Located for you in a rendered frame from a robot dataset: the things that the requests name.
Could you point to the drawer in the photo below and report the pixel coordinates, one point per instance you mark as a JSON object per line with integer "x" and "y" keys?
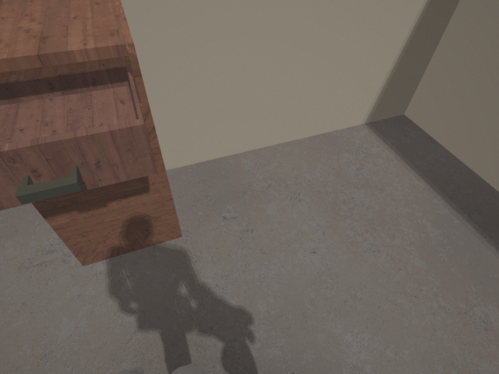
{"x": 92, "y": 119}

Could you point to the cabinet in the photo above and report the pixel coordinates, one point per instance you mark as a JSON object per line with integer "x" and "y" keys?
{"x": 51, "y": 37}

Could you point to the handle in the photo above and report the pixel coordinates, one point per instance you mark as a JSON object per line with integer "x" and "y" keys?
{"x": 28, "y": 193}

